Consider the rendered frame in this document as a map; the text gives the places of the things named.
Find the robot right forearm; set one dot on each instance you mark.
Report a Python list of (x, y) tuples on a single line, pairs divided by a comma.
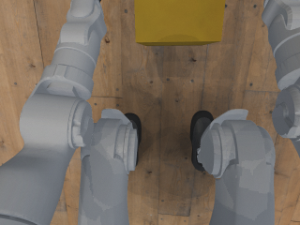
[(282, 18)]

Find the robot left forearm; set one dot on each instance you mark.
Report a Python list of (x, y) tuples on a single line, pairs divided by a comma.
[(76, 54)]

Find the robot left foot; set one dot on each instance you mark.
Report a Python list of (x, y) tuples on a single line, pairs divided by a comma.
[(136, 124)]

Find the right robot shin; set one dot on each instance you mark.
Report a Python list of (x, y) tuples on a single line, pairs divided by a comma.
[(239, 114)]

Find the carton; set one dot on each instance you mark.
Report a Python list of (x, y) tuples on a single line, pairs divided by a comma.
[(178, 22)]

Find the robot right upper arm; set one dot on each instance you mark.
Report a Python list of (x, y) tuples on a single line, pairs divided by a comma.
[(286, 115)]

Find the robot left upper arm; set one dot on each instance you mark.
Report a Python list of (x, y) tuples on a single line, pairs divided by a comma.
[(31, 182)]

